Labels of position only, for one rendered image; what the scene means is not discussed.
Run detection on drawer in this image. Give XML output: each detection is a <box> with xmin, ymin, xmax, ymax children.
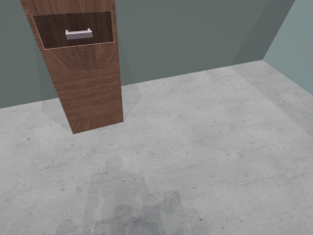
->
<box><xmin>32</xmin><ymin>10</ymin><xmax>113</xmax><ymax>49</ymax></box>

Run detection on cabinet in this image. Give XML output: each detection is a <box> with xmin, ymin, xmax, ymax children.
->
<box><xmin>20</xmin><ymin>0</ymin><xmax>124</xmax><ymax>134</ymax></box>

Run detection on handle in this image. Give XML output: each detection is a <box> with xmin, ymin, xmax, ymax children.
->
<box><xmin>66</xmin><ymin>28</ymin><xmax>93</xmax><ymax>40</ymax></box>

